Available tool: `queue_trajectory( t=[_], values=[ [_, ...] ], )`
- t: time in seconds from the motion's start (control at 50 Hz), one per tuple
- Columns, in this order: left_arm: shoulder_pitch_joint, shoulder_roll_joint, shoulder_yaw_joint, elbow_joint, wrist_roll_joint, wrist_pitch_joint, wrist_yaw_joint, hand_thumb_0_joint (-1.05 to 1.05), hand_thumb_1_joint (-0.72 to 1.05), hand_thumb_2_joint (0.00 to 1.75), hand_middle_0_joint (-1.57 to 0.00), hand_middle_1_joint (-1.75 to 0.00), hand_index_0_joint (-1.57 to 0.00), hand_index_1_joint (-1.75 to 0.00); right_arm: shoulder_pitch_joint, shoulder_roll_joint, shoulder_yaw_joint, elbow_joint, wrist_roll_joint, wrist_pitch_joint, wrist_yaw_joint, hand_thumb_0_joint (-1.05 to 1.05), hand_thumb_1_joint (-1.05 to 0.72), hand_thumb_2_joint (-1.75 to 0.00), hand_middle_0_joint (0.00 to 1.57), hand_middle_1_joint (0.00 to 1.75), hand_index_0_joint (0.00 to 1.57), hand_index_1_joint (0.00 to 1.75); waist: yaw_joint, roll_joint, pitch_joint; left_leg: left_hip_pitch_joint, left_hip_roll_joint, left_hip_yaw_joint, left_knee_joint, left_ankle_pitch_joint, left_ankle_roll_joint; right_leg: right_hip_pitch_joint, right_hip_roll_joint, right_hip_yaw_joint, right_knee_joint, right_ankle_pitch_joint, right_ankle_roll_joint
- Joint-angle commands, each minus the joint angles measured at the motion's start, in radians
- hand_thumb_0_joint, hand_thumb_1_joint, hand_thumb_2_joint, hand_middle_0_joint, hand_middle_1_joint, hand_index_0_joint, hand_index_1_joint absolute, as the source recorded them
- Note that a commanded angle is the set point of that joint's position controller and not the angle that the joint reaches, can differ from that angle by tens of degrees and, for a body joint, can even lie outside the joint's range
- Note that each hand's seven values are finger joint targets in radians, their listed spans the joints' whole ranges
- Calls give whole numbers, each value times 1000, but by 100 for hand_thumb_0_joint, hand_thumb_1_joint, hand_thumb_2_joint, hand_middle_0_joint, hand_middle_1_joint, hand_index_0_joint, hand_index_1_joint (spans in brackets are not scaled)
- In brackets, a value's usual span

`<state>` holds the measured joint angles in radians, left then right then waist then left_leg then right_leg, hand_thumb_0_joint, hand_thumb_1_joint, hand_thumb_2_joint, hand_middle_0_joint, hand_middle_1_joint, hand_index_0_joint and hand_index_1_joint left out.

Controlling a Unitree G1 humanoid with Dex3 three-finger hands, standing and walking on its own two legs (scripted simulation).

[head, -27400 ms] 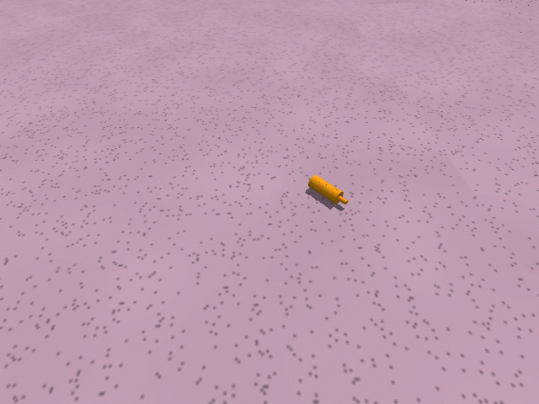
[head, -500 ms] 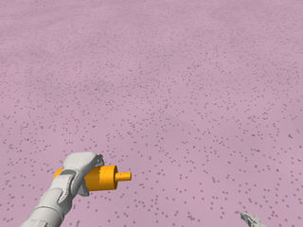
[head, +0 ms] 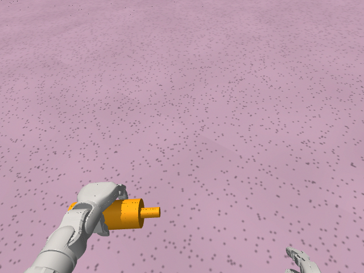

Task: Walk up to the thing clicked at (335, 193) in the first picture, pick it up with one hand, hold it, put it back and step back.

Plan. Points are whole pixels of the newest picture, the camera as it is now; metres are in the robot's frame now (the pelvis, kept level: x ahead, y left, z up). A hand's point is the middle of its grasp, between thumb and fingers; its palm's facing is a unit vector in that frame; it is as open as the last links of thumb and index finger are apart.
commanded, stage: hold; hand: left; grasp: from above
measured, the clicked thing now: (116, 214) +0.29 +0.20 -0.07
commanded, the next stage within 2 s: crouch in 0.28 s
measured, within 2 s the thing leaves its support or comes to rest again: neither
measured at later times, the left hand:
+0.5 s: hand (104, 209) +0.30 +0.22 -0.05, palm faces -0.48 -0.05 -0.87, open 10.1 cm
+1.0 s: hand (123, 223) +0.33 +0.23 -0.23, palm faces -0.44 +0.05 -0.90, open 10.0 cm
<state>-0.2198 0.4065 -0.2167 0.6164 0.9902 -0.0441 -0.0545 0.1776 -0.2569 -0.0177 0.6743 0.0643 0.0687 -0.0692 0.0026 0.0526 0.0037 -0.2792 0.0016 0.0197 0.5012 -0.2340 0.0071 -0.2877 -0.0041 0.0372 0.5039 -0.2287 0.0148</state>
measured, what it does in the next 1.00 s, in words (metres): lowers itself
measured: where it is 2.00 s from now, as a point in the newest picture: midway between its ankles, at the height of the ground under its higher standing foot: outside the picture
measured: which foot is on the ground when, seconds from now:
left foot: down 0.00-1.00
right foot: down 0.00-1.00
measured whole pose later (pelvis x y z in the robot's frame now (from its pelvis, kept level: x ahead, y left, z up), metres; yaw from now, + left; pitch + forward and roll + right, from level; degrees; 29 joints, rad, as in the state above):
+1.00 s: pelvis -0.02 +0.01 -0.11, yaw +1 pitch +22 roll -2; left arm -0.54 0.38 -0.14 1.15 1.21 -0.10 0.37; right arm 0.24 -0.28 -0.08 0.73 -0.02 0.04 -0.02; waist -0.09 0.02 -0.15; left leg -1.13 0.01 -0.02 1.24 -0.50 0.01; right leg -1.11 0.01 0.01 1.20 -0.48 0.03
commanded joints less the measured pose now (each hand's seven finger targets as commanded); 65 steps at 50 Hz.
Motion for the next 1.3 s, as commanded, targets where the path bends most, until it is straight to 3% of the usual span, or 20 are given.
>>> queue_trajectory(
  t=[0.0,0.18,0.26,0.34,0.36,0.38,0.42,0.5,0.58,0.62,0.74,0.82,0.9,0.98,1.02,1.08,1.12,1.16,1.22,1.28],
  values=[
    [-370,234,134,-198,-1,-1,60,0,69,87,-107,-67,-107,-67,-79,-127,-46,-130,-4,-43,-6,0,-90,-90,20,30,20,30,-3,-23,-244,130,-18,-6,-70,130,6,42,33,-22,-83,90,-27],
    [-380,228,129,-236,1,2,66,0,68,87,-105,-68,-105,-69,-66,-125,-54,-126,-5,-43,-5,0,-90,-90,20,30,20,30,0,-22,-304,150,-25,4,-51,208,9,78,28,-21,-76,173,-22],
    [-382,219,111,-211,1,7,56,0,71,86,-108,-67,-108,-68,-65,-125,-51,-124,-3,-38,-7,0,-90,-90,20,30,20,30,-10,-41,-275,146,-24,4,-56,207,11,68,29,-22,-84,177,-22],
    [-341,222,123,-191,0,8,52,0,72,88,-108,-67,-108,-67,-64,-124,-54,-130,1,-34,-6,0,-89,-90,20,30,20,30,1,-35,-271,141,-26,7,-59,218,11,81,26,-24,-85,185,-23],
    [-334,228,128,-196,0,5,50,0,77,80,-110,-70,-113,-67,-63,-127,-56,-131,2,-33,-6,0,-92,-91,20,30,20,30,3,-43,-266,138,-24,5,-61,218,11,88,28,-25,-84,182,-25],
    [-338,229,131,-207,-1,0,52,0,69,79,-102,-67,-105,-65,-63,-127,-57,-129,2,-31,-5,0,-88,-90,20,30,20,30,6,-23,-274,144,-22,3,-62,221,8,85,30,-26,-79,181,-28],
    [-327,209,116,-192,9,-4,56,0,69,84,-106,-66,-106,-67,-55,-127,-57,-131,0,-30,-3,0,-89,-90,20,30,20,30,-1,-22,-261,142,-17,-1,-63,226,4,70,34,-31,-74,178,-32],
    [-320,180,107,-142,27,-20,103,0,69,84,-107,-65,-106,-66,-46,-125,-59,-129,-6,-23,3,0,-89,-90,20,30,20,30,-12,-47,-229,112,-21,-4,-51,199,3,33,32,-31,-68,155,-31],
    [-349,179,128,-41,60,-39,194,0,70,87,-108,-63,-107,-65,-14,-131,-69,-99,-21,-18,12,0,-89,-90,20,30,20,30,-29,-60,-240,61,-22,-4,7,185,1,-25,27,-32,-24,147,-28],
    [-406,155,101,12,89,-42,241,0,73,89,-110,-66,-109,-67,1,-134,-75,-82,-30,-16,20,0,-89,-90,20,30,20,30,-49,-49,-258,28,-24,-3,56,165,0,-85,22,-30,14,138,-27],
    [-516,119,88,204,156,-52,356,0,75,87,-111,-68,-111,-68,80,-148,-100,-31,-57,-28,46,0,-89,-90,20,30,20,30,-84,-42,-357,-194,-20,-11,300,102,-3,-328,22,-34,232,90,-33],
    [-596,127,108,282,191,-59,433,0,75,82,-110,-67,-110,-66,115,-160,-116,-22,-75,-42,56,0,-89,-90,20,30,20,30,-85,7,-454,-349,-12,-17,467,63,-4,-521,30,-43,403,38,-43],
    [-649,179,153,361,215,-47,485,0,81,81,-114,-66,-115,-65,136,-173,-119,-14,-91,-54,48,0,-90,-90,20,30,20,30,-91,31,-557,-519,-15,-29,608,24,3,-666,34,-56,559,2,-49],
    [-738,174,148,380,202,-40,501,0,79,83,-114,-64,-114,-65,152,-181,-121,-10,-105,-72,37,0,-89,-90,20,30,20,30,-120,62,-653,-654,-7,-55,727,-79,3,-842,29,-64,702,-85,-53],
    [-742,222,178,381,203,-29,505,0,77,82,-114,-62,-113,-63,159,-187,-123,-11,-106,-77,32,0,-89,-90,20,30,20,30,-105,83,-725,-688,-6,-65,772,-91,1,-887,27,-70,767,-100,-55],
    [-750,225,182,436,197,-20,495,0,76,84,-113,-62,-112,-63,162,-188,-117,-5,-115,-85,32,0,-89,-90,20,30,20,30,-131,44,-728,-817,-11,-67,846,-135,5,-955,24,-73,837,-133,-55],
    [-757,263,204,446,196,-19,489,0,74,86,-113,-63,-111,-64,162,-188,-116,-5,-119,-91,35,0,-90,-90,20,30,20,30,-116,61,-771,-855,-16,-56,897,-165,10,-996,22,-74,876,-162,-54],
    [-822,255,193,430,195,-32,479,0,74,89,-112,-64,-111,-66,165,-193,-113,-4,-126,-99,41,0,-90,-90,20,30,20,30,-148,91,-768,-905,-14,-74,929,-231,4,-1084,18,-81,931,-217,-57],
    [-842,277,209,452,199,-54,478,0,74,87,-112,-63,-111,-64,170,-194,-106,0,-128,-110,49,0,-90,-90,20,30,20,30,-158,75,-771,-972,-18,-85,983,-319,7,-1169,15,-90,978,-286,-56],
    [-893,297,222,443,205,-78,485,0,74,90,-112,-64,-111,-65,182,-204,-99,14,-138,-124,60,0,-89,-90,20,30,20,30,-183,83,-825,-1013,-20,-93,1054,-313,8,-1229,11,-95,1036,-282,-53]
  ],
)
